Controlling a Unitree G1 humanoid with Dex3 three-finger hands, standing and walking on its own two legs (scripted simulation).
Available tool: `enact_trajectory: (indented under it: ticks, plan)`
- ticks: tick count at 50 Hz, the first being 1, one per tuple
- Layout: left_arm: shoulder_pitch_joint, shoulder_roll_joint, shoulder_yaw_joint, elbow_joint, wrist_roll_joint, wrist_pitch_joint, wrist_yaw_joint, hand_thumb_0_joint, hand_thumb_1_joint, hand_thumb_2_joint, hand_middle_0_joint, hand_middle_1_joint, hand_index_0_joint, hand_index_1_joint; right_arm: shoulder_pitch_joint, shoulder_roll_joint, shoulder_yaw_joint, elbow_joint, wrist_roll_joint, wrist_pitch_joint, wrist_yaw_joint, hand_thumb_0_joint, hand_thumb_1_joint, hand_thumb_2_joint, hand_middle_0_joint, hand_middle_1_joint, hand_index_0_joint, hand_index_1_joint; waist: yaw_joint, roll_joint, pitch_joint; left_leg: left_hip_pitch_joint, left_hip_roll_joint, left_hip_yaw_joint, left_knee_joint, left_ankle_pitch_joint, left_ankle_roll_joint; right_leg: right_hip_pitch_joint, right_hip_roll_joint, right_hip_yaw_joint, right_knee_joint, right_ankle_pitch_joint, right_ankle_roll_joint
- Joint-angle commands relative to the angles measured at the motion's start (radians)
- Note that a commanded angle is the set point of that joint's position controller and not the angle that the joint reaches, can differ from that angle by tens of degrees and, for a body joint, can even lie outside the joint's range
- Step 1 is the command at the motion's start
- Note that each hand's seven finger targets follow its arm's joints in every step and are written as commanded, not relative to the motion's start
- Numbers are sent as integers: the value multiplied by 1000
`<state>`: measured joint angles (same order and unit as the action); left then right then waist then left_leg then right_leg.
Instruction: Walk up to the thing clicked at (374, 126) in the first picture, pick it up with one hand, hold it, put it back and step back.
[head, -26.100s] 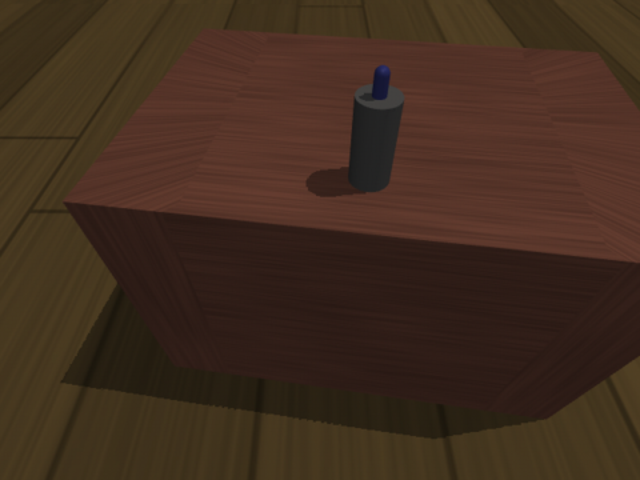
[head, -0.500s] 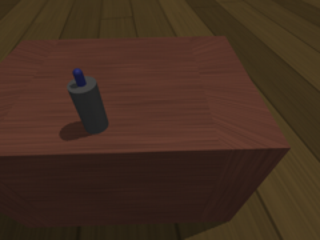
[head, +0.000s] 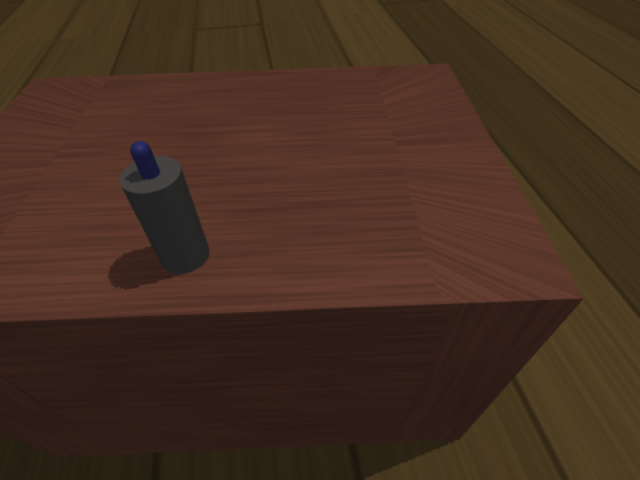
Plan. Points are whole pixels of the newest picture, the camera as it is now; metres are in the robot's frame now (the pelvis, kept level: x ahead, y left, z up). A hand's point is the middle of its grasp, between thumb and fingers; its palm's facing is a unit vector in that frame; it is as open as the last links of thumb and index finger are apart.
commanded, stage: home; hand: left
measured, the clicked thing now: (164, 207) +0.48 +0.24 +0.08
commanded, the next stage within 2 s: stand in 0.34 s
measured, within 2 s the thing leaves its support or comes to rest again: neither
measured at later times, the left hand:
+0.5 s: hand out of the picture +0.09 +0.25 -0.15, palm faces -0.05 -0.93 -0.36, open 17.4 cm
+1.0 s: hand out of the picture +0.09 +0.25 -0.15, palm faces -0.06 -0.93 -0.36, open 8.0 cm
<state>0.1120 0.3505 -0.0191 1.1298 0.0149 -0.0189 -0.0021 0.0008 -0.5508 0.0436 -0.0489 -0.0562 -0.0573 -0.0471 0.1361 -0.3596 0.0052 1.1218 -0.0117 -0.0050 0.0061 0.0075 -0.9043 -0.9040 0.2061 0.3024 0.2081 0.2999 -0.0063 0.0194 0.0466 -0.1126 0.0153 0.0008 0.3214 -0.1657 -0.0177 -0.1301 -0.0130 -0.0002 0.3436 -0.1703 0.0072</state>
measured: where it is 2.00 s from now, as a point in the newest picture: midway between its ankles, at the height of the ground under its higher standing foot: outside the picture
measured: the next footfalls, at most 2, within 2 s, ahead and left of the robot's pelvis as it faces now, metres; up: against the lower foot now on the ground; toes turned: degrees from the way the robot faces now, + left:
none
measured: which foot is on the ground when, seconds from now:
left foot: down 0.00-1.00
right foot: down 0.00-1.00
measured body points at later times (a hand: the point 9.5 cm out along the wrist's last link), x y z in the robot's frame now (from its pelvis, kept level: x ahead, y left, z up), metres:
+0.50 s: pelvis +0.01 +0.00 +0.00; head +0.02 -0.01 +0.45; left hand +0.09 +0.30 -0.13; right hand +0.07 -0.30 -0.14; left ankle +0.01 +0.13 -0.75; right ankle +0.01 -0.12 -0.75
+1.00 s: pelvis +0.01 +0.00 +0.00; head +0.02 -0.01 +0.45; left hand +0.09 +0.30 -0.13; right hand +0.07 -0.30 -0.14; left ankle +0.01 +0.13 -0.75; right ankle +0.01 -0.12 -0.75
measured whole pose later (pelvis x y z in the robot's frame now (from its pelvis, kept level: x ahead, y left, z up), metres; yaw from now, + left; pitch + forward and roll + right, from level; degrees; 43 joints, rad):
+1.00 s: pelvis +0.01 +0.00 +0.00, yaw -1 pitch -2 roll +0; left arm 0.12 0.35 -0.01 1.13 0.01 -0.01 0.00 0.01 0.77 0.87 -0.20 -0.30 -0.20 -0.29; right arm 0.13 -0.35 0.00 1.13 -0.01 0.00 0.00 0.01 -0.91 -0.90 0.21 0.30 0.21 0.30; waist -0.01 0.01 0.05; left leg -0.09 0.02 0.01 0.30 -0.18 -0.02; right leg -0.11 0.00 0.01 0.32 -0.17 0.00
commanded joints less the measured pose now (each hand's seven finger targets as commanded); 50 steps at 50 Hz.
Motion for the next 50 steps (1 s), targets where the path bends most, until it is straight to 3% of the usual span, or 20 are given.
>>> enact_trajectory:
  ticks: [1, 9, 13, 22, 24, 25, 33, 38, 40, 50]
  plan:
    - [-36, 222, 40, -52, -6, -13, 17, 0, -567, 48, -47, -52, -49, -51, -29, -204, -38, -54, -1, -17, -14, 0, -896, -904, 201, 301, 201, 301, 4, -25, -54, 10, 107, -92, -51, 61, 28, -3, -108, 106, -70, 83, -27]
    - [-44, 225, 45, -55, -4, -17, 17, 0, -558, 54, -48, -54, -50, -52, -37, -199, -39, -56, 0, -17, -12, 0, -896, -904, 201, 301, 201, 301, 4, -32, -51, -5, 104, -88, -51, 56, 27, 12, -111, 108, -79, 83, -26]
    - [-41, 219, 44, -56, -4, -16, 17, 0, -577, 42, -46, -50, -47, -49, -38, -205, -40, -57, 1, -23, -15, 0, -896, -903, 201, 301, 201, 301, 3, -14, -99, 43, 118, -86, -41, 152, 26, 32, -115, 98, -55, 193, -30]
    - [-45, 221, 45, -53, -7, -11, 17, 0, -567, 48, -47, -52, -48, -51, -38, -201, -39, -50, 0, -22, -17, 0, -896, -903, 201, 301, 201, 301, 6, -17, -87, 39, 118, -78, -52, 140, 25, 38, -115, 102, -54, 181, -32]
    - [-43, 220, 46, -52, -7, -11, 17, 0, -407, 208, -200, -212, -200, -211, -37, -201, -39, -50, 0, -21, -18, 0, -900, -900, 200, 300, 200, 300, 5, -24, -77, 35, 117, -79, -55, 128, 27, 33, -114, 102, -59, 170, -29]
    - [-36, 216, 43, -49, -6, -12, 17, 0, -327, 288, -200, -292, -200, -291, -43, -201, -39, -49, 3, -20, -17, 0, -900, -900, 200, 300, 200, 300, 5, -24, -72, 46, 119, -81, -55, 128, 28, 22, -111, 99, -61, 167, -29]
    - [-43, 220, 46, -54, -5, -13, 18, 0, 313, 900, -200, -300, -200, -301, -38, -206, -43, -52, -1, -19, -16, 0, -900, -900, 200, 300, 200, 300, 2, -29, -69, 40, 116, -78, -55, 101, 28, 17, -112, 104, -74, 142, -28]
    - [-39, 221, 46, -54, -6, -13, 16, 0, 713, 900, -200, -300, -200, -301, -38, -197, -40, -49, 0, -18, -14, 0, -900, -900, 200, 300, 200, 300, 4, -27, -45, 25, 111, -79, -64, 59, 27, -3, -107, 105, -83, 90, -27]
    - [-42, 225, 47, -60, -4, -15, 17, 0, 873, 900, -200, -300, -200, -301, -44, -207, -46, -53, 0, -19, -15, 0, -900, -900, 200, 300, 200, 300, 1, -16, -83, 49, 118, -77, -55, 102, 30, 19, -112, 105, -73, 142, -31]
    - [-30, 219, 45, -56, -5, -14, 15, 0, 900, 900, -200, -300, -200, -301, -40, -198, -44, -50, 1, -18, -14, 0, -900, -900, 200, 300, 200, 300, 2, -28, -64, 39, 118, -75, -58, 76, 29, 9, -109, 106, -77, 110, -31]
